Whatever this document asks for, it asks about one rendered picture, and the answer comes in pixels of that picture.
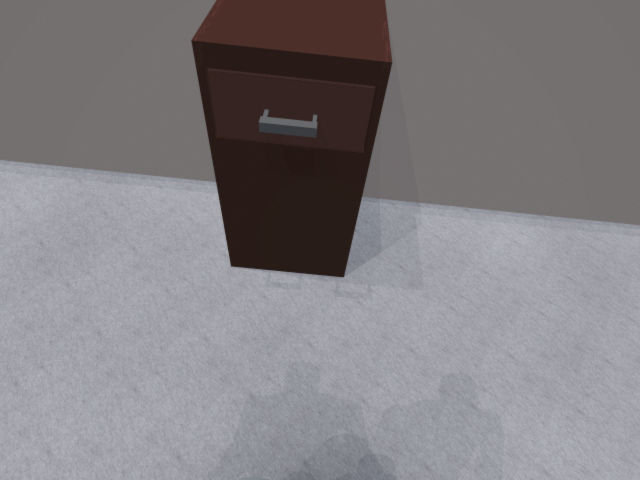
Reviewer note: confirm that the handle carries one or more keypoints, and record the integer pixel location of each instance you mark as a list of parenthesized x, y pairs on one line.
[(288, 126)]

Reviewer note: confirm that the cabinet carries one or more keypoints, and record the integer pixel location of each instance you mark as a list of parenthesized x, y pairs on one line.
[(289, 207)]

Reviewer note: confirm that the drawer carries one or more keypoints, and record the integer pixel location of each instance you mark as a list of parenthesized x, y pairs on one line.
[(240, 98)]

